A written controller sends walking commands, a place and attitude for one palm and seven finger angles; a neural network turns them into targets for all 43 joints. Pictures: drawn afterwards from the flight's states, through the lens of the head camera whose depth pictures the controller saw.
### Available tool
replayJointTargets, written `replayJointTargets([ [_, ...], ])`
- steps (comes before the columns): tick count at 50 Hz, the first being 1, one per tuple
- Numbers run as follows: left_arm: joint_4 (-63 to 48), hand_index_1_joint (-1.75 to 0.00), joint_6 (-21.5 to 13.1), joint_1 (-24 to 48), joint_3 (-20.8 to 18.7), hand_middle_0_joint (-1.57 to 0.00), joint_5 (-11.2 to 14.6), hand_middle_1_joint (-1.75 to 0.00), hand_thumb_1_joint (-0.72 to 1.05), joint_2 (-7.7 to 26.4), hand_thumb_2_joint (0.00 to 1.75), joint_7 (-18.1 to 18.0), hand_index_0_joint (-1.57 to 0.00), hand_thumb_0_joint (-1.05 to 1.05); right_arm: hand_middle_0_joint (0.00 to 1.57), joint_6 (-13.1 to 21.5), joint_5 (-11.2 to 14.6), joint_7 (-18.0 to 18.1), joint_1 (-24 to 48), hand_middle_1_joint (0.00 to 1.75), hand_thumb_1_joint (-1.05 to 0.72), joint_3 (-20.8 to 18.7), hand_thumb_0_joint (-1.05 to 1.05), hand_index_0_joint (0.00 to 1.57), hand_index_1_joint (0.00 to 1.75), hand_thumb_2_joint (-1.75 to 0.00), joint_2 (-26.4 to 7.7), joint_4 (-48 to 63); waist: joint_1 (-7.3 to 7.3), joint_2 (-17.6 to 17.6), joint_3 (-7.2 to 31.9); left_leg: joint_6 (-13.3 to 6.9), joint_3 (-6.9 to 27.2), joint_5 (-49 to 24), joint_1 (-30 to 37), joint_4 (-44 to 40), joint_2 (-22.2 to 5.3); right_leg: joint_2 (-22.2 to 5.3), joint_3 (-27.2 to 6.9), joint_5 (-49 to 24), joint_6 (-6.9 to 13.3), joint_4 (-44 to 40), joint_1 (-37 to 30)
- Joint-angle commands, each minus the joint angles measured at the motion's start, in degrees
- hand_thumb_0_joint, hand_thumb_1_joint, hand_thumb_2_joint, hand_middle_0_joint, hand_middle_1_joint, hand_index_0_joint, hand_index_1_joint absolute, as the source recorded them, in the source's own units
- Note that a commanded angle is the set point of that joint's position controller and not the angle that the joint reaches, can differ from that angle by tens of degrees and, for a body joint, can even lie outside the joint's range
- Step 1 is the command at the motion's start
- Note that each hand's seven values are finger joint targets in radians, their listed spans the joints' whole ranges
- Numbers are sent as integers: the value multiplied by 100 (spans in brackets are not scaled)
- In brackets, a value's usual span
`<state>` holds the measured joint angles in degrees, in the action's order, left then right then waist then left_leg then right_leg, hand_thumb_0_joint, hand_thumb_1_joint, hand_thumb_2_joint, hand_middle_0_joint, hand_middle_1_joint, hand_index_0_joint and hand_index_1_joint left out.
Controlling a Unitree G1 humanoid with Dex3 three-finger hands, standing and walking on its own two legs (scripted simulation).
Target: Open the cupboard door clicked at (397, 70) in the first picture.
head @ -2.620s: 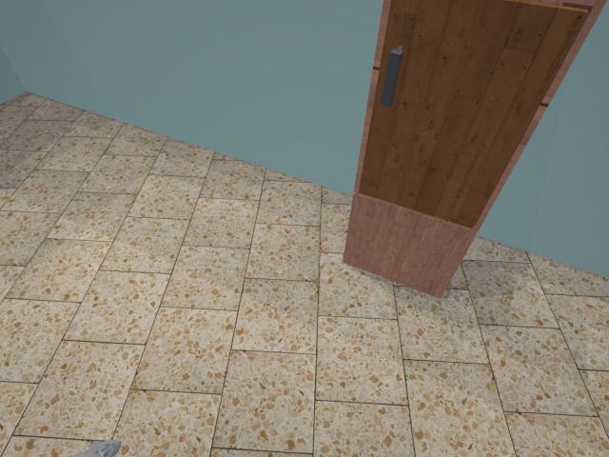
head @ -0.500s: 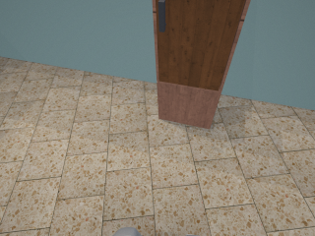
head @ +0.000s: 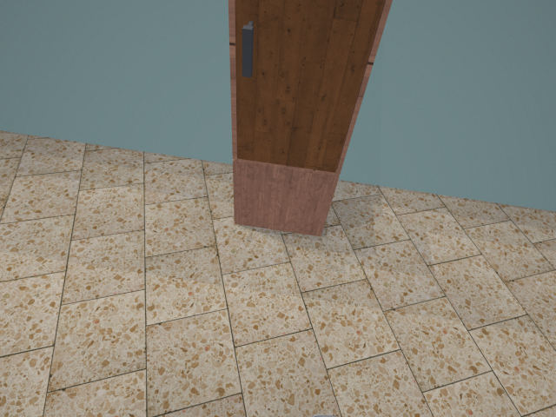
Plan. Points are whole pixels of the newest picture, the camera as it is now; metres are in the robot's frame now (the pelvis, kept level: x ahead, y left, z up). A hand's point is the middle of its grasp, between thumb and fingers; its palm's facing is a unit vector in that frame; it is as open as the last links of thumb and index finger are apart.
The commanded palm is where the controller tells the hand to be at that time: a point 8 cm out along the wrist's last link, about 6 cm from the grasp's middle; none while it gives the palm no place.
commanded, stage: take the last steps up to it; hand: left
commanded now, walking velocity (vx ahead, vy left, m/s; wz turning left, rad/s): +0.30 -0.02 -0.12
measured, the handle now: (249, 49) +0.97 +0.16 +0.07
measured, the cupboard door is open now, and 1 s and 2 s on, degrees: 0 0 0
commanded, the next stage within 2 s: come to a stop and stand still in 1.10 s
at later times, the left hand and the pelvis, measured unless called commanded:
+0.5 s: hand out of the picture +0.05 +0.17 -0.18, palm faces +0.00 -0.99 -0.17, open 7.3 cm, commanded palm none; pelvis +0.08 -0.01 +0.00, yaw -2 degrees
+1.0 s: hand (182, 303) +0.34 +0.20 -0.17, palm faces -0.05 -0.99 -0.16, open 7.3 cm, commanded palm none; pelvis +0.26 +0.03 +0.00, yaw -4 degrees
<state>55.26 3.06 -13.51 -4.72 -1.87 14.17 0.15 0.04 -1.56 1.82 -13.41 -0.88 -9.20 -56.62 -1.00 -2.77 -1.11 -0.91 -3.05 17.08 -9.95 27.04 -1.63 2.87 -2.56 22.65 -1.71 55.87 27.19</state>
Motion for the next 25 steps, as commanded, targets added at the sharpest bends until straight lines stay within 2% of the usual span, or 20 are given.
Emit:
replayJointTargets([
  [1,-435,-30,-158,286,34,-20,7,-30,90,121,90,123,-20,0,20,174,-33,51,-474,30,-90,-282,0,20,30,-90,-1059,161,278,1205,-282,-874,1065,-448,372,-1355,-1428,-381,316,88,-25,-132,542],
  [2,-472,-30,-186,477,59,-20,-3,-30,90,86,90,143,-20,0,20,189,-43,40,-685,30,-90,-297,0,20,30,-90,-1053,55,379,1157,-400,-887,1090,-383,445,-1411,-1488,-438,418,138,-7,-435,505],
  [4,-481,-30,-238,704,105,-20,4,-30,90,39,90,164,-20,0,20,202,-51,19,-934,30,-90,-318,0,20,30,-90,-1064,-102,482,1164,-473,-890,1108,-352,505,-1411,-1567,-504,573,264,27,-1096,256],
  [6,-398,-30,-280,602,136,-20,28,-30,90,-66,90,167,-20,0,20,195,-61,6,-933,30,-90,-320,0,20,30,-90,-1120,-185,420,1247,-403,-837,1032,-414,371,-1318,-1573,-462,721,286,82,-1664,-267],
  [7,-321,-30,-312,476,133,-20,36,-30,90,-97,90,162,-20,0,20,186,-54,-4,-912,30,-90,-319,0,20,30,-90,-1108,-232,337,1175,-386,-768,941,-427,150,-1196,-1526,-420,771,123,111,-2012,-679],
  [9,-37,-30,-384,-88,104,-20,37,-30,90,-52,90,136,-20,0,20,179,-27,-31,-870,30,-90,-293,0,20,30,-90,-1000,-321,57,908,-228,-466,624,-198,-303,-597,-1174,-278,945,-630,177,-3035,-1797],
  [10,138,-30,-440,-472,55,-20,33,-30,90,148,90,90,-20,0,20,205,11,-57,-858,30,-90,-252,0,20,30,-90,-828,-325,-113,583,-65,-265,382,81,-1005,16,-976,-625,524,-671,340,-3298,-2783],
  [11,338,-30,-505,-1058,-36,-20,3,-30,90,602,90,17,-20,0,20,250,68,-93,-766,30,-90,-161,0,20,30,-90,-515,-205,-365,-563,112,16,-375,695,-2153,1280,-450,-1727,-825,-95,769,-3706,-3767],
  [12,473,-30,-497,-1658,-123,-20,55,-30,90,1004,90,-32,-20,0,20,254,34,-128,-149,30,-90,-162,0,20,30,-90,-498,131,-682,-1197,25,125,-461,1887,-3034,2461,-191,-2674,-2242,102,1307,-4328,-3772],
  [13,528,-30,-532,-1674,-127,-20,80,-30,90,966,90,-81,-20,0,20,221,4,-138,140,30,-90,-214,0,20,30,-90,-678,204,-697,-1152,-113,87,18,1664,-3225,3034,-394,-2716,-2469,582,1490,-4562,-3340],
  [14,521,-30,-529,-1382,-98,-20,68,-30,90,760,90,-114,-20,0,20,206,9,-169,239,30,-90,-245,0,20,30,-90,-673,171,-556,-957,-402,82,101,1331,-3307,3384,-536,-2631,-2262,857,1513,-4638,-3030],
  [15,448,-30,-535,-1092,-28,-20,51,-30,90,568,90,-133,-20,0,20,188,-6,-202,161,30,-90,-265,0,20,30,-90,-643,82,-358,-616,-611,102,160,1029,-3169,3407,-663,-2501,-1817,821,1395,-4624,-2535],
  [16,399,-30,-557,-822,19,-20,22,-30,90,417,90,-141,-20,0,20,153,-26,-232,-21,30,-90,-273,0,20,30,-90,-534,-19,-158,-389,-651,151,76,742,-2820,3311,-693,-2314,-1286,495,1237,-4586,-2087],
  [18,365,-30,-617,-608,53,-20,10,-30,90,289,90,-137,-20,0,20,69,-16,-273,-327,30,-90,-278,0,20,30,-90,-311,-108,87,-450,-709,230,-123,294,-2345,2992,-660,-2038,-617,138,1060,-4690,-1472],
  [20,428,-30,-652,-609,70,-20,9,-30,90,342,90,-126,-20,0,20,58,8,-328,-366,30,-90,-287,0,20,30,-90,-231,-99,145,-552,-746,247,-242,-29,-2108,2555,-637,-1909,-269,21,972,-4744,-1276],
  [22,522,-30,-670,-710,79,-20,8,-30,90,369,90,-117,-20,0,20,87,21,-365,-202,30,-90,-287,0,20,30,-90,-228,1,123,-547,-820,233,-302,-183,-1859,2038,-610,-1881,-191,-15,934,-4712,-1156],
  [23,566,-30,-673,-746,67,-20,-1,-30,90,414,90,-115,-20,0,20,113,29,-380,-148,30,-90,-288,0,20,30,-90,-233,28,111,-486,-738,220,-351,-173,-1691,1770,-562,-1867,-136,-85,914,-4620,-1229],
  [25,604,-30,-662,-739,32,-20,-9,-30,90,490,90,-108,-20,0,20,167,50,-386,-198,30,-90,-300,0,20,30,-90,-256,59,176,-498,-697,176,-426,-158,-1277,1389,-488,-1852,-72,-108,877,-4401,-1197],
])
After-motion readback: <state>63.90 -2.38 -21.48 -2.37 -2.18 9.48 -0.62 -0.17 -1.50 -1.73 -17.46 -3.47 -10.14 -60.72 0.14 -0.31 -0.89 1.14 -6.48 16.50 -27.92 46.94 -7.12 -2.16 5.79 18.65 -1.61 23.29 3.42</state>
